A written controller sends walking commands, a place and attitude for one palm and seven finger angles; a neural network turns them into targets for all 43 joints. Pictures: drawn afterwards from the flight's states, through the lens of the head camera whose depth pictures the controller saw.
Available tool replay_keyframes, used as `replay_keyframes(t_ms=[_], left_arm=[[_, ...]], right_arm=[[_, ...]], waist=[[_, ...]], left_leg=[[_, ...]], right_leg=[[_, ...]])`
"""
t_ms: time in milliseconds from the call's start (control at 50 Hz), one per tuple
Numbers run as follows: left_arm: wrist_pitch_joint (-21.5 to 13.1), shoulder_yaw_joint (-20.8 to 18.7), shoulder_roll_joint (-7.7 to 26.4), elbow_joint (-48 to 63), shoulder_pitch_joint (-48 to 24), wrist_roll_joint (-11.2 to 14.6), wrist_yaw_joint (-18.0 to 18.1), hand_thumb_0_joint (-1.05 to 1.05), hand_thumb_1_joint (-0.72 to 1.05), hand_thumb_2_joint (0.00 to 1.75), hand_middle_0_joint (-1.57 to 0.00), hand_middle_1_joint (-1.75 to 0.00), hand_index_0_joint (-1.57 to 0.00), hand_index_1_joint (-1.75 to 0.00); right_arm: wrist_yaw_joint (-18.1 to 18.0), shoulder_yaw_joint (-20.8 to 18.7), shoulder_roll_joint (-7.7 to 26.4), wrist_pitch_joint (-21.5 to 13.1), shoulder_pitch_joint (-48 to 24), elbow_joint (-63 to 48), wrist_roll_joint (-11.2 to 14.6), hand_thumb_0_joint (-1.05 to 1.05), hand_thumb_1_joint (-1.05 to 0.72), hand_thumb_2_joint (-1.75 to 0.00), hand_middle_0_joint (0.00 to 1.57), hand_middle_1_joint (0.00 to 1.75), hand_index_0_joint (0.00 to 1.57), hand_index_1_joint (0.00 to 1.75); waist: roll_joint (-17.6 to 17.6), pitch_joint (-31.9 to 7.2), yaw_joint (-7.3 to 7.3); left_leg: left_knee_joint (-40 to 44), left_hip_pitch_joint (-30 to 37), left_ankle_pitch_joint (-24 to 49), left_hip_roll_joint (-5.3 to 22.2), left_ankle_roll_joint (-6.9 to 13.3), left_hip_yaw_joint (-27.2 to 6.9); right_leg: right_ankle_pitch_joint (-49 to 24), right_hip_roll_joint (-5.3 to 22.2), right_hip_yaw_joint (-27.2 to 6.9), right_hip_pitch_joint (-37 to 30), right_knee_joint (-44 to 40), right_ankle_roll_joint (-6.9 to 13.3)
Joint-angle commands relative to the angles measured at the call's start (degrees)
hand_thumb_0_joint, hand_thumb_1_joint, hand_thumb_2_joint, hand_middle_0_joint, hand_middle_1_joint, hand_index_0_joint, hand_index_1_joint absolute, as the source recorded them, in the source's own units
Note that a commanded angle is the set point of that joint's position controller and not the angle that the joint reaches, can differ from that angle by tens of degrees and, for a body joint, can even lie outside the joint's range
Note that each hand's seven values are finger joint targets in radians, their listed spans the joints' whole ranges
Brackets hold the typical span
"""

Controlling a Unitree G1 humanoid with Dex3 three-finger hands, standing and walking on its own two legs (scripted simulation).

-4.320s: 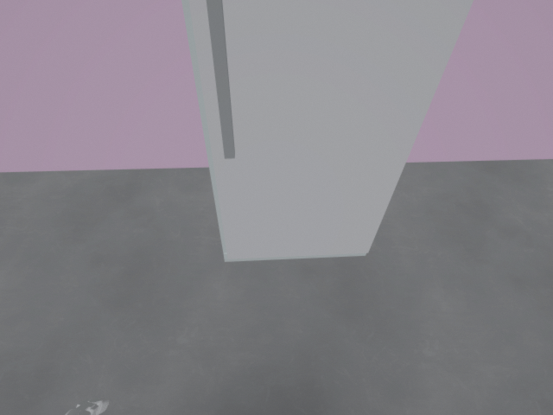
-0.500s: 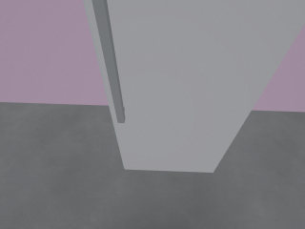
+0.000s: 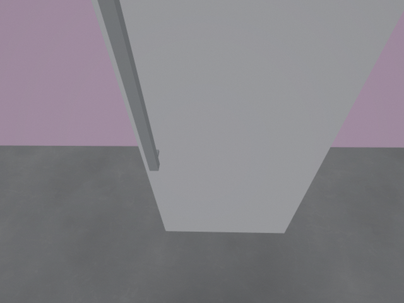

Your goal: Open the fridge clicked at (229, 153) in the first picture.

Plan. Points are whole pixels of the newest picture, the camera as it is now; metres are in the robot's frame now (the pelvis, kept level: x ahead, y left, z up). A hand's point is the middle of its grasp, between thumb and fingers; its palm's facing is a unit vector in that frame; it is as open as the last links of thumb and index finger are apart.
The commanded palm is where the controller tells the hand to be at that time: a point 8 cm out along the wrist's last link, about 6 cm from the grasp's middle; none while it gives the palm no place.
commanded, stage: come to a stop and stand still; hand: left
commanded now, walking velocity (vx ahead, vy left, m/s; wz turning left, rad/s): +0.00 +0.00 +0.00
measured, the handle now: (138, 95) +0.52 +0.18 +0.15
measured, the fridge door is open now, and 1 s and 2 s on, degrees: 0 0 0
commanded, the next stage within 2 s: look again from close up in 0.40 s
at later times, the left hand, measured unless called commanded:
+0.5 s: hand out of the picture +0.04 +0.18 -0.16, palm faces +0.02 -0.97 -0.24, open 7.4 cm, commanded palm none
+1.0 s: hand out of the picture +0.02 +0.18 -0.17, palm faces +0.02 -0.98 -0.21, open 7.4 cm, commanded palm none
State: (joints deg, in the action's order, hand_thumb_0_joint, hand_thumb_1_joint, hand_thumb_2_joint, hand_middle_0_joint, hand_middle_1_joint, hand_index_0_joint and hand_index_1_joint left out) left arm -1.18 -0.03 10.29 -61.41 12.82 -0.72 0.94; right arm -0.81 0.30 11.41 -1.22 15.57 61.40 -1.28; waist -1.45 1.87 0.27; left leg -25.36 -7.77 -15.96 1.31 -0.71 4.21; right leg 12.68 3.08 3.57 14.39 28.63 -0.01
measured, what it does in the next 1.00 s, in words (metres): stands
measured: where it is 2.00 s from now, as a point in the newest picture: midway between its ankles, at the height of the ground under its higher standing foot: outside the picture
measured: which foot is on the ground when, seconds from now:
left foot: down 0.00-1.00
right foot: down 0.00-1.00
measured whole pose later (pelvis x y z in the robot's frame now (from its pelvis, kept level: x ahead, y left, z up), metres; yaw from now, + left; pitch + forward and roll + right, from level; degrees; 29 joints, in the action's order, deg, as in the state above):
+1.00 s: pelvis +0.00 -0.01 +0.00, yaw +0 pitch -2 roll +1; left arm -0.6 -0.3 11.0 -63.2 13.2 -0.7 0.7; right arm -0.8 0.5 9.9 -0.9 15.2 64.5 -1.3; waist 0.3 3.2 -0.3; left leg -23.2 -7.1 -14.5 2.5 -1.8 3.3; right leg 11.0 1.8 4.7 13.0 25.4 1.0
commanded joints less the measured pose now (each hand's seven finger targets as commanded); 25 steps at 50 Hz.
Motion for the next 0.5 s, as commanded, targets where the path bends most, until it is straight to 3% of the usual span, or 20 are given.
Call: replay_keyframes(t_ms=[0,200,380,480], left_arm=[[-1.1,-1.9,8.9,1.9,1.4,0.0,0.7,0.00,0.90,0.90,-0.20,-0.30,-0.20,-0.30],[-1.1,-2.1,10.4,1.7,-0.4,0.1,0.5,0.00,0.90,0.90,-0.20,-0.30,-0.20,-0.30],[-1.0,-2.0,10.2,1.3,-0.6,0.0,0.5,0.00,0.90,0.90,-0.20,-0.30,-0.20,-0.30],[-0.9,-1.9,10.2,1.0,-0.2,0.0,0.5,0.00,0.90,0.90,-0.20,-0.30,-0.20,-0.30]], right_arm=[[-0.5,-1.2,6.0,-1.2,1.8,-1.6,0.2,0.00,-0.90,-0.90,0.20,0.30,0.20,0.30],[-0.5,-1.2,6.9,-1.0,0.5,-0.6,0.2,0.00,-0.90,-0.90,0.20,0.30,0.20,0.30],[-0.5,-1.1,7.2,-0.8,0.2,-0.1,0.3,0.00,-0.90,-0.90,0.20,0.30,0.20,0.30],[-0.5,-1.1,6.6,-0.6,0.6,0.3,0.2,0.00,-0.90,-0.90,0.20,0.30,0.20,0.30]], waist=[[2.2,0.2,-0.47],[1.8,-1.3,-0.54],[1.6,-0.5,-0.47],[2.2,0.6,-0.40]], left_leg=[[5.5,-4.5,7.4,4.5,1.7,-4.3],[5.7,-3.2,8.1,5.0,1.2,-3.9],[6.5,-2.9,7.6,5.3,1.1,-4.1],[6.7,-3.1,5.3,4.9,1.0,-3.9]], right_leg=[[-8.6,4.4,-5.8,-4.3,-5.3,2.5],[-10.6,4.7,-6.0,-6.2,-6.4,2.7],[-9.0,4.5,-5.9,-5.8,-7.5,2.6],[-4.5,4.5,-6.3,-4.6,-9.1,2.5]])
